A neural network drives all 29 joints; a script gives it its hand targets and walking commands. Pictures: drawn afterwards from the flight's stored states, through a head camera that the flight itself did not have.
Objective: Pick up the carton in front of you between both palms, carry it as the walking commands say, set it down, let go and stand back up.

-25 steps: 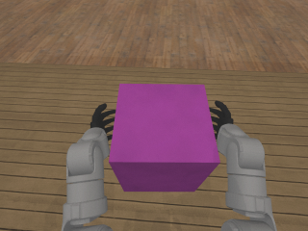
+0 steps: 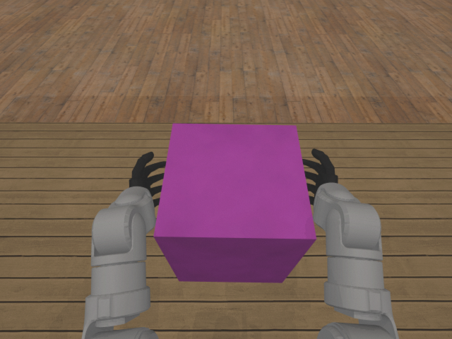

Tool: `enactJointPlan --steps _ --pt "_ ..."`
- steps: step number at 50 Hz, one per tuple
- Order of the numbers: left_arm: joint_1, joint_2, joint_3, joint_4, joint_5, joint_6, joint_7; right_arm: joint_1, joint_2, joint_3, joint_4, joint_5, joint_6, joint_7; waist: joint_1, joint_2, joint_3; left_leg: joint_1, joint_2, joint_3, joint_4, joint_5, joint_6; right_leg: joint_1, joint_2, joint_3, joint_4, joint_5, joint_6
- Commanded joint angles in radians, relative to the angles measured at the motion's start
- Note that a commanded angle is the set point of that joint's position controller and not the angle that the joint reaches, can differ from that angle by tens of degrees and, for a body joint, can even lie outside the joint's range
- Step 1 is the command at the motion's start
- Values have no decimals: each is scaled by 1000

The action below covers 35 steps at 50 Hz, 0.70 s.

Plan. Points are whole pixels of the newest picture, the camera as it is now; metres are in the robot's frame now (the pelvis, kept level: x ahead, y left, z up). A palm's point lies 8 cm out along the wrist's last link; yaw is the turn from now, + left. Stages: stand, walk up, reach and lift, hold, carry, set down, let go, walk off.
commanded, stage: carry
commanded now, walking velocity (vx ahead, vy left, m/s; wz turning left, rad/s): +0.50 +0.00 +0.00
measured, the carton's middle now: (232, 210) +0.34 +0.00 +0.04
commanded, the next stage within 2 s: none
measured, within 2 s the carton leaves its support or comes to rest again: neither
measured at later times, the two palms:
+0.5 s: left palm (171, 102) +0.64 +0.14 +0.08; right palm (290, 98) +0.66 -0.17 +0.07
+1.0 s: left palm (173, 57) +0.96 +0.16 +0.04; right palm (262, 54) +0.97 -0.14 +0.04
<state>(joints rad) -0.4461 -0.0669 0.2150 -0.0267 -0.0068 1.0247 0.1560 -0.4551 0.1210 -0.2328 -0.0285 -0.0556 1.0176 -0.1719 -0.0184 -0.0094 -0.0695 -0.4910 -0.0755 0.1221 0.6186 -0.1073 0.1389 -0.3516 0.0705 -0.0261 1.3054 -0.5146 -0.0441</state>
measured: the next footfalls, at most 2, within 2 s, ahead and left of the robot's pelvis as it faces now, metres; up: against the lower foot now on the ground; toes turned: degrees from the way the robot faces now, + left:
right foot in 0.44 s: +0.44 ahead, -0.07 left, -0.04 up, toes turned -1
left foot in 0.96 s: +0.76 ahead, +0.06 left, -0.08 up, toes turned +3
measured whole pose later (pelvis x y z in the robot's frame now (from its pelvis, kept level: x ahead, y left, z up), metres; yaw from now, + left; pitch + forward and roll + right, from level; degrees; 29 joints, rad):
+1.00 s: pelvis +0.64 +0.00 -0.08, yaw +0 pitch +4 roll +0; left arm -0.46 -0.06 0.20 -0.02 -0.01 1.01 0.15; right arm -0.45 0.13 -0.24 -0.04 -0.07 1.00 -0.17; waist 0.03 -0.02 -0.09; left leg -0.50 -0.06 0.13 0.56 -0.03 0.14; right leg -0.22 0.06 -0.05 1.07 -0.51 -0.04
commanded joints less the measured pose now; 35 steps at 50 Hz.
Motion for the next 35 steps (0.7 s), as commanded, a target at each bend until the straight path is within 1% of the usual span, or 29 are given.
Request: enactJointPlan --steps 1,2,3,4,6,8,10,13,16,17,18,19,20,21,22,23,24,25,26,27,28,29,30,31,32,34,35 --pt "-550 -764 -528 -103 -110 -3 9 -551 741 609 -107 226 1 25 -26 15 -369 572 369 -587 -209 141 151 -419 -82 71 37 57 -14" --pt "-552 -779 -512 -93 -92 -12 8 -611 781 633 -122 254 -9 39 -12 8 -347 478 354 -536 -241 124 127 -357 -95 67 -33 83 -10" --pt "-552 -792 -513 -89 -79 -22 3 -653 811 652 -127 279 -21 53 -5 27 -338 413 336 -494 -262 115 107 -310 -99 55 -80 103 -2" --pt "-547 -804 -524 -84 -71 -31 -1 -661 826 666 -126 296 -32 63 -3 52 -336 398 320 -450 -264 160 97 -300 -103 41 -125 130 6" --pt "-524 -812 -547 -78 -60 -48 -4 -630 830 679 -112 303 -48 73 -14 90 -342 463 300 -378 -239 345 85 -350 -111 18 -224 201 17" --pt "-495 -807 -563 -84 -54 -60 -3 -581 818 677 -101 296 -59 73 -32 105 -356 552 283 -324 -206 517 59 -404 -109 -2 -313 291 16" --pt "-480 -795 -576 -104 -59 -67 -1 -544 798 670 -103 283 -65 68 -44 111 -353 602 250 -272 -184 605 31 -421 -101 -19 -408 391 10" --pt "-491 -769 -592 -146 -80 -65 1 -511 757 654 -120 266 -65 57 -69 104 -316 622 193 -211 -167 645 8 -385 -64 -69 -590 535 -1" --pt "-472 -720 -586 -153 -83 -46 6 -461 705 632 -107 239 -51 42 -91 108 -280 631 162 -178 -135 599 4 -301 -26 -110 -778 661 -19" --pt "-466 -701 -578 -150 -80 -38 8 -451 691 626 -98 233 -45 36 -89 113 -265 619 166 -174 -118 577 2 -254 -22 -111 -836 703 -32" --pt "-457 -680 -566 -142 -77 -29 10 -445 680 621 -90 228 -37 31 -74 120 -262 603 171 -170 -77 593 -6 -187 -18 -110 -875 727 -46" --pt "-439 -659 -550 -128 -71 -21 12 -446 673 618 -84 225 -29 26 -43 132 -277 584 175 -157 -4 640 -21 -95 -10 -121 -890 717 -57" --pt "-419 -642 -531 -112 -62 -14 15 -457 667 616 -79 224 -21 22 0 125 -308 551 166 -114 123 652 -48 34 -11 -131 -935 728 -61" --pt "-409 -629 -511 -103 -52 -8 18 -466 660 610 -75 223 -13 17 51 89 -346 434 147 -73 292 505 -72 218 -60 -97 -932 756 -60" --pt "-383 -606 -484 -85 -39 -1 19 -493 649 604 -75 220 -3 11 69 -29 -404 216 103 -52 482 71 -78 437 -222 84 -774 1044 -55" --pt "-422 -579 -467 -65 -39 4 29 -491 666 596 -49 226 8 8 80 -272 -482 -127 -28 -98 773 -493 -139 719 -460 477 -704 1226 -238" --pt "-417 -603 -478 -53 -67 7 30 -482 650 587 -63 218 10 3 109 -252 -529 -283 -14 -160 928 -512 -121 753 -500 632 -784 813 -344" --pt "-439 -671 -502 -63 -94 3 19 -523 675 577 -76 210 10 -1 110 -165 -476 -311 39 -183 890 -451 -90 642 -419 593 -849 561 -303" --pt "-507 -730 -544 -91 -128 -1 3 -550 710 565 -74 199 5 -1 89 -63 -411 -284 62 -175 806 -383 -81 502 -375 510 -890 492 -254" --pt "-575 -782 -581 -117 -161 -8 -12 -556 732 546 -72 181 -3 2 70 -12 -361 -249 87 -173 718 -339 -81 387 -359 450 -917 506 -231" --pt "-621 -823 -611 -127 -186 -19 -24 -551 746 535 -64 161 -10 4 57 -1 -345 -198 102 -173 656 -321 -85 302 -347 412 -936 480 -215" --pt "-650 -849 -630 -131 -207 -32 -36 -550 763 538 -56 150 -19 9 50 -11 -339 -173 105 -161 605 -308 -91 259 -332 380 -945 478 -204" --pt "-663 -863 -645 -137 -221 -43 -46 -538 775 546 -48 143 -28 13 50 -28 -340 -172 109 -149 555 -292 -98 251 -322 348 -941 519 -202" --pt "-659 -867 -653 -136 -229 -52 -52 -524 780 554 -43 139 -37 15 55 -47 -344 -192 114 -138 504 -265 -103 276 -317 321 -932 597 -201" --pt "-645 -867 -658 -134 -232 -60 -56 -511 781 562 -43 136 -46 16 64 -64 -348 -220 118 -126 456 -230 -106 313 -313 293 -915 707 -195" --pt "-604 -854 -660 -129 -230 -70 -56 -487 771 573 -52 128 -58 13 79 -79 -358 -262 116 -105 376 -140 -111 387 -297 243 -887 892 -171" --pt "-586 -845 -659 -130 -228 -74 -55 -477 763 578 -60 127 -62 12 85 -83 -359 -273 114 -98 335 -90 -111 417 -283 217 -873 947 -156"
